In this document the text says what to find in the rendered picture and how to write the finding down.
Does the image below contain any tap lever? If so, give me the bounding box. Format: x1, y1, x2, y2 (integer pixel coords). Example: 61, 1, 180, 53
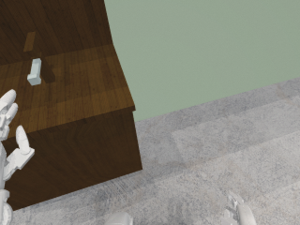
27, 58, 41, 86

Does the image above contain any right robot hand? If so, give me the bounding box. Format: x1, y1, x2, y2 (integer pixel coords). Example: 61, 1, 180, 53
220, 189, 257, 225

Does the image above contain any robot left forearm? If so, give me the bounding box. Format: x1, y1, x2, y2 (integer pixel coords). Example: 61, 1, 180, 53
0, 189, 13, 225

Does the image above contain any left robot hand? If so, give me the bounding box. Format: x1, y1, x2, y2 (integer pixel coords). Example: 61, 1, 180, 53
0, 89, 35, 189

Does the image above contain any robot left thigh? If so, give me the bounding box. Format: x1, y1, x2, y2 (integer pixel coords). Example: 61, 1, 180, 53
103, 212, 133, 225

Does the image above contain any counter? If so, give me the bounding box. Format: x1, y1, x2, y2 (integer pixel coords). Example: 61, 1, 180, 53
0, 0, 143, 211

